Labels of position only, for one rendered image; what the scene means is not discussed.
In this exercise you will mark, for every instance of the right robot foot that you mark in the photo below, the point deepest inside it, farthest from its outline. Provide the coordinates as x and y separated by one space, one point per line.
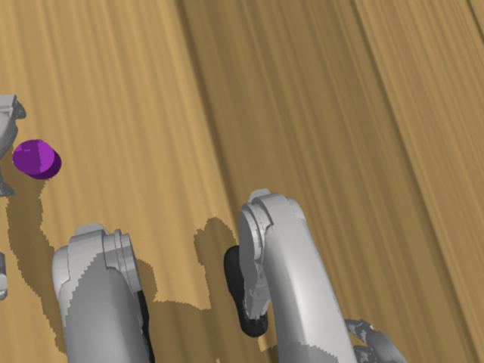
235 282

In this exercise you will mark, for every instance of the left robot foot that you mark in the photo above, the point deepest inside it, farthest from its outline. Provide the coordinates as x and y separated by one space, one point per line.
145 326

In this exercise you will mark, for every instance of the left robot hand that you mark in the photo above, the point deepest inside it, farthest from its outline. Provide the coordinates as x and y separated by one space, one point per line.
10 110

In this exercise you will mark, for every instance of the tin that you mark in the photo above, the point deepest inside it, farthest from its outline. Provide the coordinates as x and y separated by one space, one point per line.
37 159

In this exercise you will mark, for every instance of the right robot hand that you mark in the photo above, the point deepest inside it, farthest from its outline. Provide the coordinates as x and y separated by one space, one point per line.
380 348

